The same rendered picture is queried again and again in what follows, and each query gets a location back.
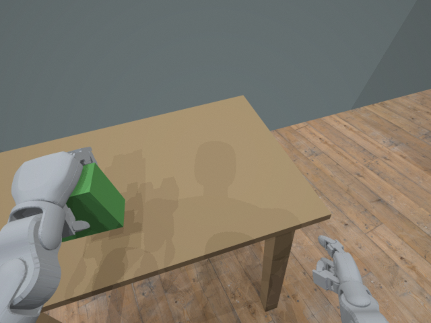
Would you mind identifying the right robot forearm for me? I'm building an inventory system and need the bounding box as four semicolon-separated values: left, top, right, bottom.
338;281;389;323

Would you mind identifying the sponge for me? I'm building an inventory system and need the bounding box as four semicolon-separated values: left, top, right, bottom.
62;163;125;242

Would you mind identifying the robot left hand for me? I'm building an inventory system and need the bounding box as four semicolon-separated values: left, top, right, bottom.
11;147;98;238

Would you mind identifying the robot right hand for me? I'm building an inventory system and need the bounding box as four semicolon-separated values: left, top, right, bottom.
312;236;363;294

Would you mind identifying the left robot forearm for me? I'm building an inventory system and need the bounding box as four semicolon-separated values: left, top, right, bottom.
0;201;66;323

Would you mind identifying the table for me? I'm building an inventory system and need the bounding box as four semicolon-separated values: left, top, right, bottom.
0;96;331;323

